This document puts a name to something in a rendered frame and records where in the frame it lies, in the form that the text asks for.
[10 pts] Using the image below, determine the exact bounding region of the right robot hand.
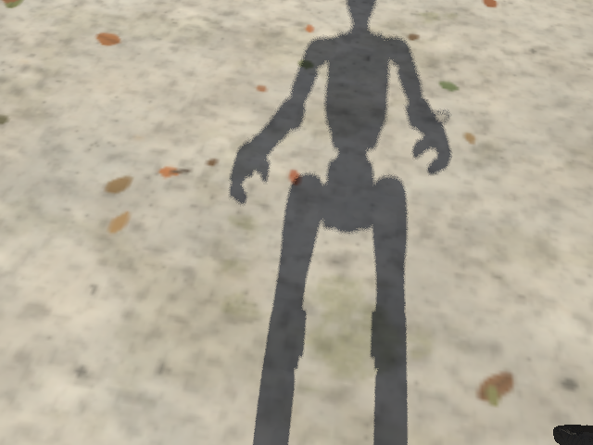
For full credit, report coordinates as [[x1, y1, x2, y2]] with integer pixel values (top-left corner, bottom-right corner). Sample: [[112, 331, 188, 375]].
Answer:
[[553, 425, 593, 445]]

